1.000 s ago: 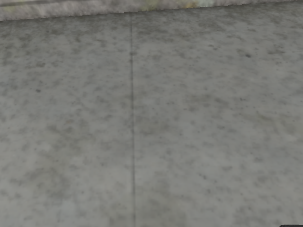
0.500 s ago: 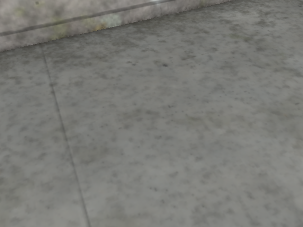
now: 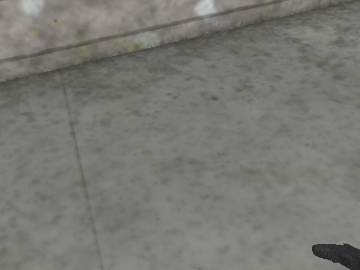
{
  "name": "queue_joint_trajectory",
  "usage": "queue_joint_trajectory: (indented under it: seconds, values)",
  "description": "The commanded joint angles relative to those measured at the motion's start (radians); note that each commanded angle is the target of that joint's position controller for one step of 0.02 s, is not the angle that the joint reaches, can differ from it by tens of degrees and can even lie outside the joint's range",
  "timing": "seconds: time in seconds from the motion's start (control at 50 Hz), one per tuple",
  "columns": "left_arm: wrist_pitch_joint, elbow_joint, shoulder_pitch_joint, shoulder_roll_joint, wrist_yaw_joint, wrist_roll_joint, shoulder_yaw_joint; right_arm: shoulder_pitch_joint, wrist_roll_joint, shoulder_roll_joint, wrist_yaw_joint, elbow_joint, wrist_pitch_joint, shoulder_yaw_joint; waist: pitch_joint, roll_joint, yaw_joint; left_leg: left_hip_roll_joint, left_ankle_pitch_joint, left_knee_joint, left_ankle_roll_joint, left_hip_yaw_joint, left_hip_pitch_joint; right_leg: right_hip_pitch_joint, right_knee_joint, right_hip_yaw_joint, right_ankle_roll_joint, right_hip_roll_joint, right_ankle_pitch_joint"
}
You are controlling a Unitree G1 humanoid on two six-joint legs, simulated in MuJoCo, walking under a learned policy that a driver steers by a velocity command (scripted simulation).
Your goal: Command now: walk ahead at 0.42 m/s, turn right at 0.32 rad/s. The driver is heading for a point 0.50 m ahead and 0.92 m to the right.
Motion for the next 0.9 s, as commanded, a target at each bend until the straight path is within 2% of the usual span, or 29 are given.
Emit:
queue_joint_trajectory:
  seconds: [0.02,0.04,0.06,0.08,0.1,0.12,0.14,0.18,0.24,0.32,0.36,0.38,0.4,0.42,0.44,0.46,0.48,0.52,0.54,0.6,0.64,0.78,0.9]
  values:
    - [-0.005,-0.086,-0.069,0.105,0.007,0.029,0.014,0.343,-0.022,-0.236,-0.027,0.006,-0.012,-0.083,-0.232,-0.04,-0.239,0.138,0.007,0.032,0.1,-0.131,0.609,-0.339,0.478,0.047,-0.079,-0.095,0.506]
    - [-0.019,-0.103,0.078,-0.012,0.012,0.006,-0.013,0.388,-0.048,-0.312,-0.022,0.027,-0.005,-0.096,-0.384,0.299,-0.157,0.38,-0.146,-0.118,0.248,-0.611,0.866,-0.654,0.837,0.009,0.0,0.08,-0.09]
    - [-0.027,-0.071,0.055,0.093,0.011,-0.011,0.008,0.359,-0.033,-0.211,-0.018,0.016,-0.006,-0.069,-0.346,0.24,-0.178,0.376,-0.104,-0.202,0.247,-0.698,0.808,-0.716,0.964,0.127,0.01,0.06,-0.169]
    - [-0.024,-0.08,-0.019,0.144,0.01,-0.026,0.026,0.284,-0.028,-0.162,-0.022,0.012,-0.005,-0.054,-0.215,0.166,-0.167,0.358,0.035,-0.181,0.227,-0.515,0.697,-0.761,1.013,0.107,0.012,0.026,-0.122]
    - [-0.019,-0.084,-0.069,0.14,0.014,-0.013,0.023,0.229,-0.027,-0.135,-0.022,0.009,-0.002,-0.046,-0.155,0.076,-0.144,0.319,0.21,-0.169,0.22,-0.382,0.587,-0.735,0.996,0.067,0.014,-0.016,-0.073]
    - [-0.013,-0.09,-0.105,0.132,0.016,0.004,0.025,0.186,-0.029,-0.111,-0.021,0.015,-0.001,-0.04,-0.105,0.039,-0.12,0.283,0.347,-0.177,0.216,-0.285,0.477,-0.701,0.943,0.049,0.015,-0.044,-0.038]
    - [-0.001,-0.087,-0.099,0.115,0.017,0.005,0.027,0.155,-0.036,-0.096,-0.022,0.019,-0.005,-0.034,-0.092,0.052,-0.089,0.256,0.411,-0.199,0.207,-0.212,0.396,-0.631,0.895,0.043,0.013,-0.07,-0.011]
    - [0.023,-0.077,-0.077,0.061,0.019,0.007,0.015,0.12,-0.037,-0.083,-0.02,0.038,-0.015,-0.03,-0.082,0.068,-0.056,0.236,0.489,-0.238,0.22,-0.142,0.302,-0.546,0.784,0.018,0.021,-0.071,0.02]
    - [0.036,-0.098,-0.127,0.02,0.021,0.026,-0.005,0.071,-0.03,-0.112,-0.031,0.059,-0.01,-0.034,-0.079,0.078,-0.044,0.212,0.517,-0.263,0.224,-0.053,0.237,-0.452,0.53,-0.007,0.036,-0.082,0.139]
    - [0.042,-0.109,-0.207,0.06,0.009,0.022,0.001,0.104,-0.019,-0.142,-0.038,0.097,0.021,-0.038,-0.098,0.07,-0.077,0.208,0.345,-0.25,0.204,-0.04,0.257,-0.365,0.358,-0.034,0.033,-0.054,0.294]
    - [0.046,-0.112,-0.228,0.069,0.007,0.028,0.006,0.091,-0.008,-0.139,-0.036,0.11,0.033,-0.032,-0.075,0.055,-0.066,0.199,0.159,-0.22,0.178,-0.05,0.234,-0.302,0.248,-0.048,0.01,-0.041,0.341]
    - [0.046,-0.112,-0.234,0.076,0.008,0.034,0.011,0.094,-0.004,-0.119,-0.036,0.116,0.037,-0.024,-0.066,0.047,-0.061,0.174,0.05,-0.192,0.147,-0.052,0.217,-0.251,0.181,-0.05,-0.008,-0.034,0.371]
    - [0.045,-0.121,-0.244,0.098,0.012,0.041,0.016,0.125,-0.011,-0.082,-0.034,0.132,0.037,-0.009,-0.056,0.015,-0.062,0.136,-0.05,-0.155,0.095,-0.043,0.197,-0.2,0.104,-0.006,-0.03,-0.066,0.464]
    - [0.046,-0.139,-0.258,0.161,0.022,0.04,0.027,0.178,-0.041,-0.054,-0.032,0.137,0.034,0.002,-0.081,-0.094,-0.103,0.063,-0.187,-0.067,0.033,0.01,0.166,-0.134,0.105,0.104,-0.065,-0.174,0.676]
    - [0.053,-0.143,-0.31,0.156,0.028,0.041,0.019,0.283,-0.044,-0.018,-0.036,0.151,0.037,0.012,-0.119,-0.219,-0.176,0.008,-0.319,-0.05,-0.012,0.049,0.169,-0.153,0.107,0.177,-0.15,-0.238,0.6]
    - [0.054,-0.144,-0.341,0.085,0.018,0.033,0.006,0.232,-0.04,-0.041,-0.046,0.152,0.05,0.014,-0.111,-0.199,-0.141,0.015,-0.27,-0.071,-0.028,0.041,0.238,-0.228,0.089,0.158,-0.146,-0.186,0.397]
    - [0.053,-0.142,-0.366,0.06,0.009,0.034,0.0,0.191,-0.036,-0.071,-0.05,0.146,0.062,0.008,-0.068,-0.174,-0.132,0.016,-0.234,-0.083,-0.031,0.046,0.243,-0.271,0.089,0.121,-0.111,-0.135,0.324]
    - [0.042,-0.132,-0.361,0.072,-0.002,0.034,0.001,0.185,-0.037,-0.099,-0.06,0.157,0.08,0.001,-0.047,-0.131,-0.12,0.025,-0.185,-0.087,-0.029,0.04,0.248,-0.276,0.12,0.083,-0.081,-0.1,0.41]
    - [0.035,-0.119,-0.349,0.082,-0.003,0.03,0.004,0.191,-0.038,-0.1,-0.061,0.16,0.083,0.002,-0.057,-0.118,-0.12,0.032,-0.156,-0.092,-0.029,0.034,0.26,-0.26,0.137,0.075,-0.078,-0.095,0.473]
    - [0.028,-0.093,-0.338,0.076,0.0,0.026,0.005,0.184,-0.028,-0.1,-0.063,0.175,0.08,0.002,-0.095,-0.074,-0.11,0.045,-0.056,-0.088,-0.031,0.03,0.282,-0.198,0.188,0.053,-0.081,-0.086,0.659]
    - [0.029,-0.076,-0.345,0.074,0.001,0.025,0.006,0.179,-0.024,-0.098,-0.065,0.187,0.082,0.001,-0.106,-0.058,-0.108,0.048,-0.026,-0.085,-0.036,0.031,0.295,-0.179,0.198,0.048,-0.088,-0.084,0.713]
    - [0.036,-0.005,-0.378,0.069,0.002,0.021,0.01,0.177,-0.023,-0.096,-0.076,0.233,0.104,-0.003,-0.075,-0.029,-0.116,0.047,-0.046,-0.103,-0.041,0.038,0.326,-0.2,0.181,0.03,-0.088,-0.067,0.649]
    - [0.042,0.065,-0.391,0.068,0.011,0.02,0.012,0.186,-0.024,-0.097,-0.084,0.27,0.102,-0.002,-0.047,-0.03,-0.116,0.046,-0.089,-0.121,-0.04,0.043,0.316,-0.209,0.163,0.013,-0.076,-0.051,0.561]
